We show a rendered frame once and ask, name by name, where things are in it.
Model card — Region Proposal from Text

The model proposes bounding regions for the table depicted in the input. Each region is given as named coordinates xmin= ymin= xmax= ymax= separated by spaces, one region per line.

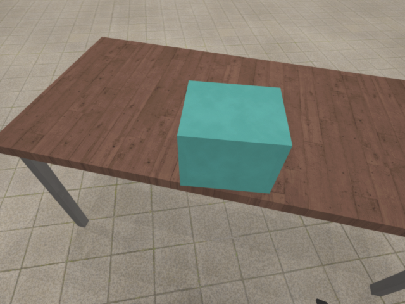
xmin=0 ymin=37 xmax=405 ymax=296

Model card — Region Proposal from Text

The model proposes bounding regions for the carton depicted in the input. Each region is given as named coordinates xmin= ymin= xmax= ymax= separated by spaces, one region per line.
xmin=177 ymin=80 xmax=292 ymax=194

